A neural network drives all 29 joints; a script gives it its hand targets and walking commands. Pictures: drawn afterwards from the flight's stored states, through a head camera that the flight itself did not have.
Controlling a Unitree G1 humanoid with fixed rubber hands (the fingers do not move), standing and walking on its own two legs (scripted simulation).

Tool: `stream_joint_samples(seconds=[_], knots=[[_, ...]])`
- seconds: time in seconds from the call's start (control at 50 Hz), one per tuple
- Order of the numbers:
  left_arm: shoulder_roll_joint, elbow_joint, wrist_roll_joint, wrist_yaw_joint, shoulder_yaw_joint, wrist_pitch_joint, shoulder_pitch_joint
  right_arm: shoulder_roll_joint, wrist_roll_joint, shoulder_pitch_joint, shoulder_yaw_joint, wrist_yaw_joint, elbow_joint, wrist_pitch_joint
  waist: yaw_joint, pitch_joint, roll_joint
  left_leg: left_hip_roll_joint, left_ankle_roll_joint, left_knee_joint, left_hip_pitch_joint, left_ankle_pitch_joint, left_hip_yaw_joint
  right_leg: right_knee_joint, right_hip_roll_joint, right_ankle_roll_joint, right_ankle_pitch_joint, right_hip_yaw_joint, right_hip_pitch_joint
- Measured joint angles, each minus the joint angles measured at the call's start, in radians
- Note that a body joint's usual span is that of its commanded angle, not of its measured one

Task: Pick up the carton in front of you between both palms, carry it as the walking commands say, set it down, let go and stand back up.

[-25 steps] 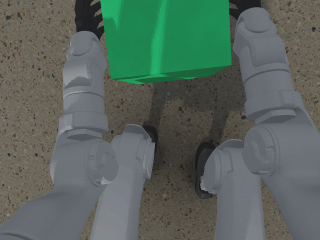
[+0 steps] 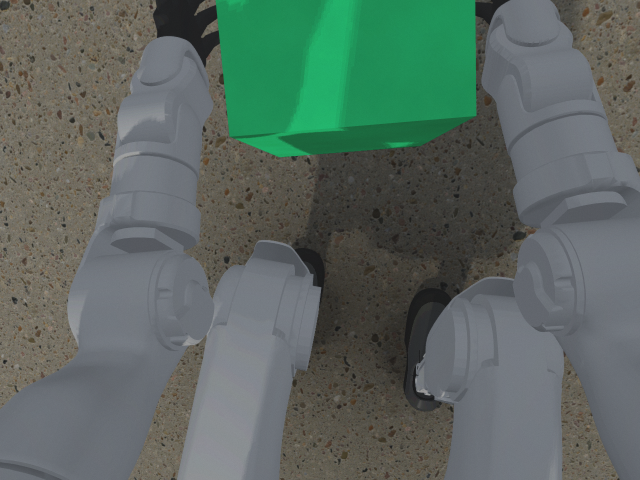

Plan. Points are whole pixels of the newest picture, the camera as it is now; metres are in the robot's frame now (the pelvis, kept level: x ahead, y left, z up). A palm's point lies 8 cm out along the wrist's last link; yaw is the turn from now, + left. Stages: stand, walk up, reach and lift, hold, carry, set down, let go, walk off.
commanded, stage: set down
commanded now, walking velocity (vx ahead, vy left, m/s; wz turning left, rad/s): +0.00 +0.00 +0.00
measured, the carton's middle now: (343, 52) +0.53 +0.09 -0.24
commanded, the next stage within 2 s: none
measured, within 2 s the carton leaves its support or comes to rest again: rests again in 0.80 s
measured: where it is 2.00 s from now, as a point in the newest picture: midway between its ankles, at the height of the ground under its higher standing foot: (358, 347)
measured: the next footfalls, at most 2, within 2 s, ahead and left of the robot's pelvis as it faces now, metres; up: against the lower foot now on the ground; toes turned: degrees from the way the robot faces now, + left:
none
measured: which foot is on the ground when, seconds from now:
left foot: down 0.00-1.00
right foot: down 0.00-1.00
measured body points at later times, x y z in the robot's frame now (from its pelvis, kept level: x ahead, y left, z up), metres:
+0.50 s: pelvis -0.01 -0.01 -0.01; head +0.36 +0.00 +0.23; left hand +0.51 +0.25 -0.18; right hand +0.58 -0.06 -0.19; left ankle +0.12 +0.12 -0.34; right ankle +0.09 -0.11 -0.34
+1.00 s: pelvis -0.01 +0.00 -0.01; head +0.37 +0.00 +0.21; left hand +0.49 +0.26 -0.20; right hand +0.58 -0.11 -0.21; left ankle +0.12 +0.12 -0.34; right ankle +0.09 -0.11 -0.34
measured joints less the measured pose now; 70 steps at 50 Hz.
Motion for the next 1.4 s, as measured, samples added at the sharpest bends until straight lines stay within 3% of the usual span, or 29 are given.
stream_joint_samples(seconds=[0.26,0.72,0.84,0.94,1.04,1.1,1.24,1.4], knots=[[0.051,0.091,0.018,-0.051,0.039,-0.026,-0.057,0.003,-0.031,-0.076,-0.006,0.032,0.062,-0.002,-0.001,0.062,0.009,0.016,-0.006,0.021,0.009,0.014,0.009,0.03,0.018,-0.005,0.029,0.008,-0.012],[0.078,0.122,0.075,-0.123,0.128,-0.043,-0.084,0.039,-0.157,-0.08,-0.117,0.12,0.004,-0.027,-0.016,0.13,0.034,0.004,-0.016,0.039,0.04,0.001,0.01,0.057,0.008,-0.014,0.006,0.007,0.02],[0.079,0.2,0.053,-0.095,0.118,-0.105,-0.117,-0.003,-0.128,-0.096,-0.054,0.104,0.039,-0.054,-0.009,0.179,0.04,0.004,-0.02,0.046,0.064,0.003,0.011,0.067,0.009,-0.009,0.008,0.009,0.042],[0.113,0.281,-0.052,-0.012,0.03,-0.176,-0.119,-0.102,0.026,-0.099,0.075,0.045,0.083,-0.082,-0.013,0.221,0.044,0.008,-0.009,0.047,0.077,0.002,0.018,0.064,0.011,0.001,0.006,0.016,0.058],[0.14,0.272,-0.138,0.02,-0.05,-0.207,-0.094,-0.192,0.183,-0.099,0.203,0.045,0.08,-0.094,-0.018,0.205,0.029,0.014,0.007,0.052,0.069,-0.004,0.026,0.065,0.016,0.014,0.001,0.024,0.053],[0.146,0.245,-0.169,0.027,-0.084,-0.207,-0.081,-0.211,0.228,-0.108,0.235,0.052,0.075,-0.094,-0.013,0.174,0.02,0.017,0.014,0.05,0.056,-0.004,0.03,0.06,0.019,0.02,0.003,0.028,0.042],[0.119,0.105,-0.203,0.051,-0.134,-0.157,-0.027,-0.185,0.184,-0.072,0.174,0.04,0.019,-0.064,-0.001,0.075,0.01,-0.005,0.016,-0.004,0.058,0.013,0.026,0.007,-0.004,0.02,0.002,0.027,0.059],[0.073,0.046,-0.155,0.062,-0.118,-0.096,0.038,-0.153,0.092,-0.015,0.053,0.051,0.045,-0.032,0.008,-0.084,-0.006,-0.023,0.012,-0.152,0.107,0.037,0.006,-0.15,-0.022,0.013,0.025,0.017,0.116]])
